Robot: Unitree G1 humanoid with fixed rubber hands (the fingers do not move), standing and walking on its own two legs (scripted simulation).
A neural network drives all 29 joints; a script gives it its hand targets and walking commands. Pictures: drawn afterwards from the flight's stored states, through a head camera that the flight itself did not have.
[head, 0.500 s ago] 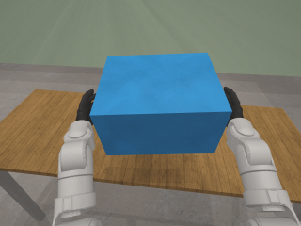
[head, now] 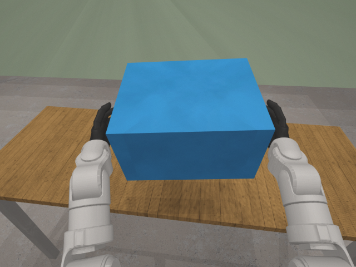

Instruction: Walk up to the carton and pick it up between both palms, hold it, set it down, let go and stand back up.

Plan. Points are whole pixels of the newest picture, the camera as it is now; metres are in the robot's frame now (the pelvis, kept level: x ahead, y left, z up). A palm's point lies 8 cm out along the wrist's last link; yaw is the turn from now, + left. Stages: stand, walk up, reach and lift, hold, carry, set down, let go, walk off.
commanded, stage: hold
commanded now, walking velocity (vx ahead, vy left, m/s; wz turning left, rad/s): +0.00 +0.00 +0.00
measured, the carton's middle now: (187, 118) +0.41 +0.00 +0.18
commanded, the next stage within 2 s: none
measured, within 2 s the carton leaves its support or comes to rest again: neither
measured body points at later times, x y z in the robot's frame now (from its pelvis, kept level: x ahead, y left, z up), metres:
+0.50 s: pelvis +0.00 +0.00 +0.00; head -0.03 +0.02 +0.45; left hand +0.37 +0.19 +0.17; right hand +0.36 -0.19 +0.18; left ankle -0.03 +0.15 -0.74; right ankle +0.07 -0.16 -0.74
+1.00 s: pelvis +0.00 +0.00 +0.00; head -0.03 +0.02 +0.45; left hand +0.36 +0.19 +0.17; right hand +0.35 -0.19 +0.18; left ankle -0.03 +0.15 -0.74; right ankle +0.07 -0.16 -0.74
